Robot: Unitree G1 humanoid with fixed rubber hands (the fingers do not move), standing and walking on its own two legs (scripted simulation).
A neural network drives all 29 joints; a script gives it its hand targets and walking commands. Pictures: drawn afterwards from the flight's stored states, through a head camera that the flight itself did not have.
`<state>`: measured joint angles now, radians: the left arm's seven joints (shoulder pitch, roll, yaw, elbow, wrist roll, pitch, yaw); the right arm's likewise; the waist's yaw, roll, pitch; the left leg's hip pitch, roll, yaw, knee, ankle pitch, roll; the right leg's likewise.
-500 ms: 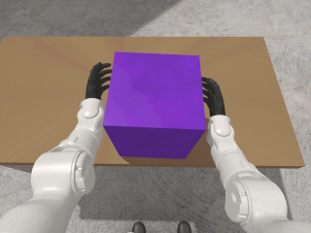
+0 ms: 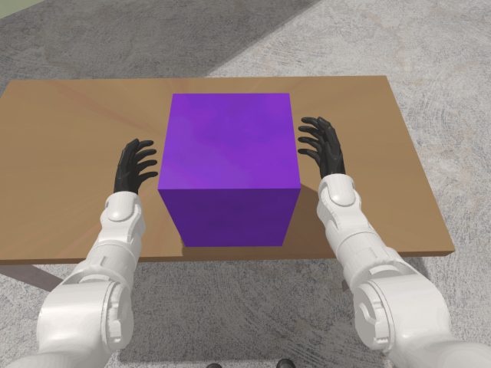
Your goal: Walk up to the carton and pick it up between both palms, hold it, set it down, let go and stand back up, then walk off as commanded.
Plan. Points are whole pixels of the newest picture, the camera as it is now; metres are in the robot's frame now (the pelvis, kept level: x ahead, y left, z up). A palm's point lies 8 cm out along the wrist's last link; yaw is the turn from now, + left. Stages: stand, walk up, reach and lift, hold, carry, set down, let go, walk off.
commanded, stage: set down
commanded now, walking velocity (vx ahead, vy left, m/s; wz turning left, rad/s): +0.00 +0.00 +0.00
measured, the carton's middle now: (232, 177) +0.48 +0.03 -0.05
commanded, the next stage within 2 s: none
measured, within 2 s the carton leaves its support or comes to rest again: neither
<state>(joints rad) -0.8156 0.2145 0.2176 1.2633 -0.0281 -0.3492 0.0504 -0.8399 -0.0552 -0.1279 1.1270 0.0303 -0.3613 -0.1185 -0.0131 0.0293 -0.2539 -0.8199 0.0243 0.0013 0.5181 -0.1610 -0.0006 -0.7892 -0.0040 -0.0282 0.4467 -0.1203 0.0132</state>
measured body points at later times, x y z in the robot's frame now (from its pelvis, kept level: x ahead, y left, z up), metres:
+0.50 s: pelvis -0.02 +0.00 +0.00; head +0.05 +0.02 +0.45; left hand +0.38 +0.22 +0.01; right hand +0.40 -0.15 +0.04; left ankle +0.02 +0.12 -0.72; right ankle +0.03 -0.13 -0.72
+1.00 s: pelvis +0.01 +0.00 +0.01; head +0.05 +0.02 +0.46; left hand +0.29 +0.23 -0.02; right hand +0.31 -0.17 -0.02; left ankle +0.02 +0.12 -0.72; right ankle +0.03 -0.13 -0.72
